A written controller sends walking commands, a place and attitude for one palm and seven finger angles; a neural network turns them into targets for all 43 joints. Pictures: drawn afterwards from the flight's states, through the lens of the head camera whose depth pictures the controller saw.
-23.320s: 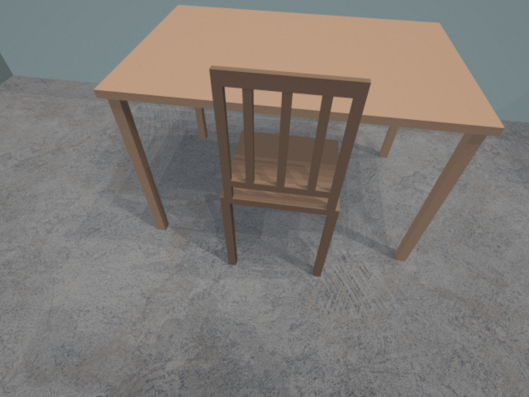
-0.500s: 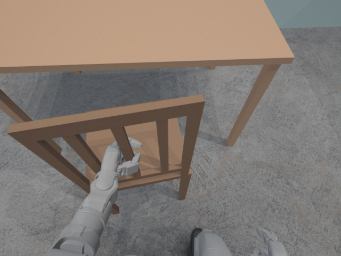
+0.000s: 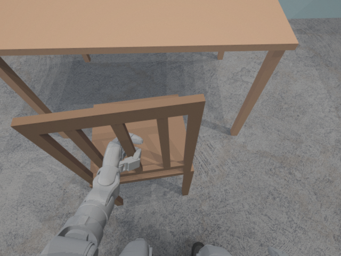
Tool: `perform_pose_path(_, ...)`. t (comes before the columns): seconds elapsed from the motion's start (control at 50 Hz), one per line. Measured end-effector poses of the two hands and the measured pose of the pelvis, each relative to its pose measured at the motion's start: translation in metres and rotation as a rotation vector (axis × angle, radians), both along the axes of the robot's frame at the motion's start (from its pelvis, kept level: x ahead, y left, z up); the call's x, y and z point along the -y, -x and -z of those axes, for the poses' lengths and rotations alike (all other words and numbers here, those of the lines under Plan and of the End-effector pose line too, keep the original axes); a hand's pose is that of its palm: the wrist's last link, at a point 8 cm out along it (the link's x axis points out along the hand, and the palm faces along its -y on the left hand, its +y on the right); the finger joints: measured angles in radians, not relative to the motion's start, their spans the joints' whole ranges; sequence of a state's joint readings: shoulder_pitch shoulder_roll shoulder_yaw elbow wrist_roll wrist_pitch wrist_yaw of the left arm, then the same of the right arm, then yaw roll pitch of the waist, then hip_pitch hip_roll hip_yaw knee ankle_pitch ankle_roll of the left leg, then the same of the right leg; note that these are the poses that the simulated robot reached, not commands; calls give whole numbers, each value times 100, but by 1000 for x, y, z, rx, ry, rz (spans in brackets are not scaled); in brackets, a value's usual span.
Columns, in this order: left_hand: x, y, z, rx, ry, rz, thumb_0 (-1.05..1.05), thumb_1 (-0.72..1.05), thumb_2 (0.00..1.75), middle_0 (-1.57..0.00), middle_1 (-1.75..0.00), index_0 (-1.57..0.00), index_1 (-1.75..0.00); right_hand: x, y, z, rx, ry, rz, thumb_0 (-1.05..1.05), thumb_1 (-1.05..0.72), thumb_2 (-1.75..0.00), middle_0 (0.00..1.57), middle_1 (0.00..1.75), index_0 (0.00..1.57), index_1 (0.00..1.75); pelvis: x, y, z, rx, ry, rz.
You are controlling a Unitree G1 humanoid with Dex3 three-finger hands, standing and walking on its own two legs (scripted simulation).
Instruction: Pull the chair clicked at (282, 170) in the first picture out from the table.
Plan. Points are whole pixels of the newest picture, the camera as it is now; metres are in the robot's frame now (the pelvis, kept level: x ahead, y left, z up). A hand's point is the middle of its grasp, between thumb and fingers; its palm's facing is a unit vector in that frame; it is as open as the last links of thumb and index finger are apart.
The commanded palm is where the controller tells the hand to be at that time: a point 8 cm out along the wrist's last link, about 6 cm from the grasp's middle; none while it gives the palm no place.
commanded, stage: step backward, pulling the chair out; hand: left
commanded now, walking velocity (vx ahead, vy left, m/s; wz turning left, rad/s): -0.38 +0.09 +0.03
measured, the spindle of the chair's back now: (130, 150) +0.38 +0.12 -0.08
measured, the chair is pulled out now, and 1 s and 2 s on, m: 0.27 0.40 0.54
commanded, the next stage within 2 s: stop walking, hand still on the chair in 1.66 s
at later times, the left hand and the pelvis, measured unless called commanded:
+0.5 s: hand (131, 186) +0.27 +0.11 -0.07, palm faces -0.06 -0.98 -0.17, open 5.5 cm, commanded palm +0.26 +0.16 -0.06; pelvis -0.07 +0.01 -0.01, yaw -2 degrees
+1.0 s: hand (130, 211) +0.22 +0.10 -0.06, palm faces -0.05 -0.98 -0.17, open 5.5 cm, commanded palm +0.20 +0.16 -0.06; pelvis -0.13 +0.00 +0.00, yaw +0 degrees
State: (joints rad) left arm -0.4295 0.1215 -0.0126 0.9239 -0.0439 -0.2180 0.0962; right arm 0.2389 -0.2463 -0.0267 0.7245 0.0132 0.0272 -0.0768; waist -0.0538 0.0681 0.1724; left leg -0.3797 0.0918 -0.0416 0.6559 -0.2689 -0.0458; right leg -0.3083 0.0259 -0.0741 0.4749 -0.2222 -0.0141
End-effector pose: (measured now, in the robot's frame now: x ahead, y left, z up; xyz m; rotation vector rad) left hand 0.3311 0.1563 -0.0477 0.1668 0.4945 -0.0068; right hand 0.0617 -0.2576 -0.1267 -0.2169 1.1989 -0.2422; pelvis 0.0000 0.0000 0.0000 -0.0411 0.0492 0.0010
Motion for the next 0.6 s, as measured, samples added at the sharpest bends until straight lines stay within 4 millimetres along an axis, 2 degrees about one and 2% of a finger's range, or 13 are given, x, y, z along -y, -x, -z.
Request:
perform_pose_path(0.08,2,6,-1,-9,5,-11,4,66,77,-23,-113,-50,-144,0,1,-1,5,2,-6,1,-90,-90,20,30,20,30,1,15,-4,-1,-30,-4)
perform_pose_path(0.18,1,14,-1,-8,3,15,3,67,76,-23,-113,-50,-144,-1,-7,-2,69,49,-11,1,-90,-90,20,30,20,30,-13,28,2,-3,-21,-17)
perform_pose_path(0.32,-4,34,-1,10,3,68,2,68,74,-20,-115,-49,-144,-19,-4,-19,147,56,3,1,-90,-90,20,30,20,30,-25,50,1,8,-45,21)
perform_pose_path(0.4,-7,50,-1,16,-3,59,3,68,74,-21,-116,-47,-144,-30,6,-16,165,9,-13,0,-90,-90,20,30,20,30,-20,57,4,12,-44,35)
perform_pose_path(0.48,-6,67,-1,15,-9,27,3,66,76,-23,-114,-47,-144,-35,22,-2,149,-57,-21,0,-90,-90,20,30,20,30,-9,67,6,38,-25,35)
perform_pose_path(0.6,-2,89,-2,2,-12,-2,4,65,77,-24,-111,-49,-144,-20,54,7,95,-43,5,1,-90,-90,21,30,20,30,-4,84,4,24,-40,12)
